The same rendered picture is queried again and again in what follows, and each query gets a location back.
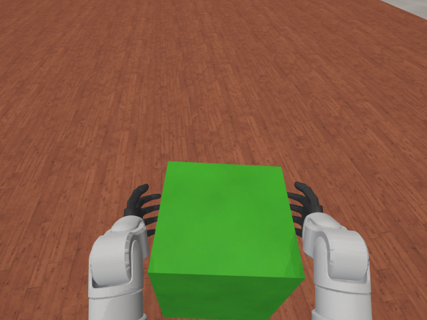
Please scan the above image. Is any right robot forearm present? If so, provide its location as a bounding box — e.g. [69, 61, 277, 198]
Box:
[302, 213, 372, 320]

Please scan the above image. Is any robot right hand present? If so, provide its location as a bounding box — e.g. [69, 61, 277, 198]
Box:
[287, 181, 323, 237]

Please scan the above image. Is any robot left hand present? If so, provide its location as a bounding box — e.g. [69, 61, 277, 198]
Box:
[123, 184, 161, 237]

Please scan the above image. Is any carton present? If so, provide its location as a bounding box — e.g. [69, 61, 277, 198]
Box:
[147, 161, 305, 320]

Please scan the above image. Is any left robot forearm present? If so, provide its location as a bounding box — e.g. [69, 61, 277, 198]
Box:
[88, 215, 149, 320]

